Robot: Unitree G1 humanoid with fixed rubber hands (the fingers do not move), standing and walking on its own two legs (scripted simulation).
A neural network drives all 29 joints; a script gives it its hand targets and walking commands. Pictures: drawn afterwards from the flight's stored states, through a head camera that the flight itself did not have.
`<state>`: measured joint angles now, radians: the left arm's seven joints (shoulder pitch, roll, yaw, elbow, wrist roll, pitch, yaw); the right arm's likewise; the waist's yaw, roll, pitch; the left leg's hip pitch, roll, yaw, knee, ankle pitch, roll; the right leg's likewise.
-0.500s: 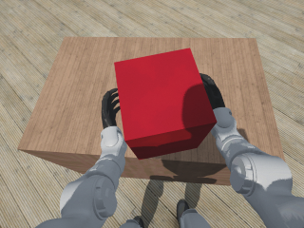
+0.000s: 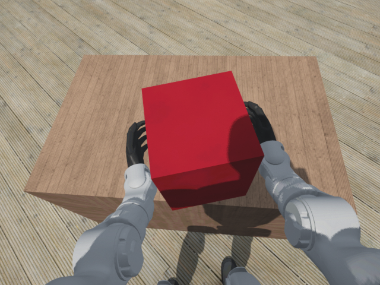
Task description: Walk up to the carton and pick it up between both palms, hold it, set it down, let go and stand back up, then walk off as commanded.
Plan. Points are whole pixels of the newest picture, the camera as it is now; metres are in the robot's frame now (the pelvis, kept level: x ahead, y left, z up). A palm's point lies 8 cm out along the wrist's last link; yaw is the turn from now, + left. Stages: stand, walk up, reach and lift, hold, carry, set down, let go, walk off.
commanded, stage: reach and lift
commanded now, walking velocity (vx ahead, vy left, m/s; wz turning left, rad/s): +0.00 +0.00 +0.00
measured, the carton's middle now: (199, 147) +0.42 +0.00 -0.04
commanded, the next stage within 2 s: none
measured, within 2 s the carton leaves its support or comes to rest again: leaves its support in 0.08 s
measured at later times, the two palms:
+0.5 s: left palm (120, 151) +0.36 +0.15 +0.06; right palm (269, 125) +0.39 -0.14 +0.08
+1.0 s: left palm (86, 124) +0.37 +0.18 +0.15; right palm (265, 96) +0.39 -0.11 +0.17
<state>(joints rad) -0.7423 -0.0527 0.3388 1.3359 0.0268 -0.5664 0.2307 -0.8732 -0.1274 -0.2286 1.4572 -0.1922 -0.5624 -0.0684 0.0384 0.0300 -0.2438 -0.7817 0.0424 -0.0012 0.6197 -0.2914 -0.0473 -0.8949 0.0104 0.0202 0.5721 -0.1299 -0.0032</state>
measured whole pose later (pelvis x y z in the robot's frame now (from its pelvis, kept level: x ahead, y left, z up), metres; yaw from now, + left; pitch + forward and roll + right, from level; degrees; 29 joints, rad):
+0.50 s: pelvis -0.03 +0.00 +0.00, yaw +0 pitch +20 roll +1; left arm -0.75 0.03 0.14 1.22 -0.12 -0.26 0.24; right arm -0.85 -0.10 -0.05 1.23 0.04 -0.18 -0.10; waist 0.04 0.03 -0.33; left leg -0.71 0.04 0.00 0.64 -0.28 -0.05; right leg -0.81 0.01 0.02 0.57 -0.10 0.00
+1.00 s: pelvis -0.03 +0.01 +0.02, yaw +1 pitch +8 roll -1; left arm -0.83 0.07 0.14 1.00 -0.12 0.18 0.23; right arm -0.90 -0.12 -0.04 1.06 0.14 0.18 -0.15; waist 0.04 0.03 -0.24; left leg -0.45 0.04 -0.04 0.58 -0.27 -0.04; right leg -0.51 0.01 -0.01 0.45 -0.08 0.00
